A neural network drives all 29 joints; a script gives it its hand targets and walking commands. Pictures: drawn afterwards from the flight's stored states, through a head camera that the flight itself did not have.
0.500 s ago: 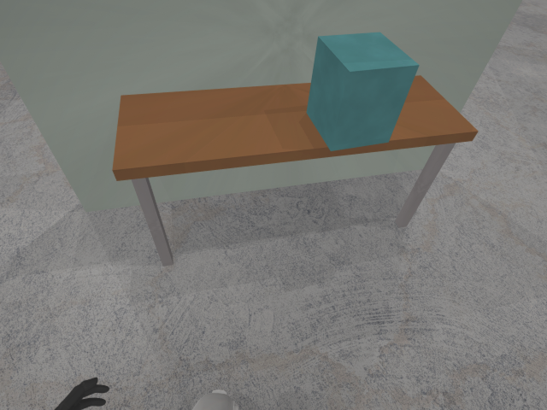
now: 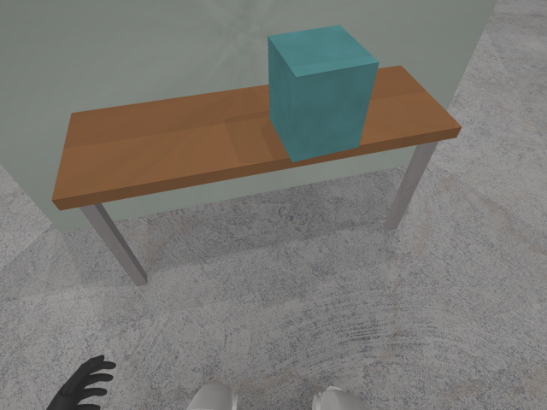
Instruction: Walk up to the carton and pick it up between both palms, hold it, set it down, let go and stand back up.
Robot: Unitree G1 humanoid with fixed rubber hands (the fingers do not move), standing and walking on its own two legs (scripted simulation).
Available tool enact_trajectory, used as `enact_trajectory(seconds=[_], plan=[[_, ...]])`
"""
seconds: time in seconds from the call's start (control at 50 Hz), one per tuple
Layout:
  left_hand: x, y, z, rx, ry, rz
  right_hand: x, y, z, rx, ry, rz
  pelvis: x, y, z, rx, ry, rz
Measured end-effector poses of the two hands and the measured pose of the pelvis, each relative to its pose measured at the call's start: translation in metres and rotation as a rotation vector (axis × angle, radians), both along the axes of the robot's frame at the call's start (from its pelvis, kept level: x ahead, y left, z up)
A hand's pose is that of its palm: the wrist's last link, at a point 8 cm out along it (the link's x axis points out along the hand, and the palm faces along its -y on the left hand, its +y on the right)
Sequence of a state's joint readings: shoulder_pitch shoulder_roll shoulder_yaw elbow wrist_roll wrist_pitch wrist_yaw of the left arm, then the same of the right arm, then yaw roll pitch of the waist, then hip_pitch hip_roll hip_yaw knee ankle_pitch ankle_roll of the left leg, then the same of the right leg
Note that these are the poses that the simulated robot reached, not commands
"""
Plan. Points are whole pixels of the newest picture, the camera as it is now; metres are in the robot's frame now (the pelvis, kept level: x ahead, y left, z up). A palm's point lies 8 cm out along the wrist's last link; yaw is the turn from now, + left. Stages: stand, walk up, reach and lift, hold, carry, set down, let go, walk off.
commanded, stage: walk up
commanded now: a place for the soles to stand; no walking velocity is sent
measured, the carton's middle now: (315, 94) +0.88 -0.07 -0.03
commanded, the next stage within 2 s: none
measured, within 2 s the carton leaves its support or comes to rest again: neither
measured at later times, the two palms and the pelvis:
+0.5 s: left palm (110, 357) +0.22 +0.28 -0.09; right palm out of the picture +0.18 -0.38 -0.05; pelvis +0.11 -0.03 +0.00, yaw +4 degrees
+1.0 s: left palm (128, 336) +0.24 +0.25 -0.06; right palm out of the picture +0.23 -0.41 -0.08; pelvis +0.14 -0.08 +0.00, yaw +6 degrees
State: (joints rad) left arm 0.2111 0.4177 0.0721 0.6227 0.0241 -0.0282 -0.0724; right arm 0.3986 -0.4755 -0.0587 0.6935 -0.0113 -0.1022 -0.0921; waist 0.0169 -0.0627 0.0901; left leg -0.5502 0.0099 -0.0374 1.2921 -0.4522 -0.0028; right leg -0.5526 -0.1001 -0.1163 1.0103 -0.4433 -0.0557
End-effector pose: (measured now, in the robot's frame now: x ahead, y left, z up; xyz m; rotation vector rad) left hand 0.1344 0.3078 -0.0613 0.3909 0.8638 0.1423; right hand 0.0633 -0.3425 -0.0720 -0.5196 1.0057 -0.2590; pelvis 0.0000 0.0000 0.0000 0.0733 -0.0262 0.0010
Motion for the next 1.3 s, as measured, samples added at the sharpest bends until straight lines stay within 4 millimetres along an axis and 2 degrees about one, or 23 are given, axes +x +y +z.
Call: enact_trajectory(seconds=[0.1,0.18,0.3,0.4,0.46,0.54,0.6,0.68,0.76,0.84,0.92,1.04,1.2,1.3], plan=[[0.017,-0.016,0.012,0.001,-0.007,0.014,0.022,-0.019,0.011,-0.001,0.011,-0.009,0.025,-0.019,0.012,-0.029,-0.025,0.006],[0.034,-0.026,0.011,-0.011,-0.019,0.023,0.045,-0.03,0.019,-0.014,0.002,-0.004,0.046,-0.029,0.014,-0.046,-0.039,0.011],[0.054,-0.031,-0.002,-0.038,-0.012,0.043,0.079,-0.036,0.025,-0.043,-0.001,0.011,0.075,-0.034,0.01,-0.075,-0.044,0.022],[0.063,-0.026,-0.022,-0.071,0.029,0.077,0.109,-0.031,0.03,-0.076,0.012,0.036,0.097,-0.029,0.004,-0.104,-0.026,0.041],[0.073,-0.023,-0.032,-0.076,0.053,0.079,0.114,-0.03,0.025,-0.086,0.023,0.031,0.105,-0.026,-0.002,-0.087,-0.029,0.058],[0.093,-0.029,-0.029,-0.071,0.05,0.071,0.118,-0.037,0.025,-0.099,0.03,0.016,0.113,-0.031,0.0,-0.078,-0.016,0.055],[0.104,-0.037,-0.026,-0.059,0.042,0.068,0.122,-0.046,0.019,-0.088,0.044,0.018,0.118,-0.04,-0.002,-0.063,-0.01,0.057],[0.11,-0.055,-0.024,-0.027,0.038,0.066,0.13,-0.064,0.003,-0.06,0.048,0.022,0.123,-0.06,-0.008,-0.033,-0.003,0.058],[0.106,-0.068,-0.016,0.005,0.035,0.085,0.142,-0.074,-0.01,-0.023,0.054,0.025,0.128,-0.076,-0.008,-0.014,-0.026,0.069],[0.109,-0.069,0.001,0.045,0.02,0.106,0.153,-0.075,-0.011,0.015,0.06,0.045,0.134,-0.082,0.0,-0.004,-0.024,0.082],[0.11,-0.067,0.006,0.063,0.01,0.118,0.159,-0.073,-0.013,0.028,0.067,0.054,0.138,-0.082,0.001,-0.007,-0.024,0.09],[0.101,-0.054,-0.001,0.053,0.005,0.142,0.164,-0.061,-0.011,0.015,0.065,0.074,0.135,-0.071,-0.001,-0.034,-0.028,0.111],[0.073,-0.021,-0.022,0.009,0.03,0.21,0.171,-0.028,-0.002,-0.019,0.041,0.128,0.124,-0.041,-0.008,-0.067,-0.041,0.16],[0.069,-0.018,-0.022,0.006,0.03,0.211,0.167,-0.027,0.002,-0.026,0.037,0.129,0.12,-0.039,-0.006,-0.072,-0.044,0.16]])
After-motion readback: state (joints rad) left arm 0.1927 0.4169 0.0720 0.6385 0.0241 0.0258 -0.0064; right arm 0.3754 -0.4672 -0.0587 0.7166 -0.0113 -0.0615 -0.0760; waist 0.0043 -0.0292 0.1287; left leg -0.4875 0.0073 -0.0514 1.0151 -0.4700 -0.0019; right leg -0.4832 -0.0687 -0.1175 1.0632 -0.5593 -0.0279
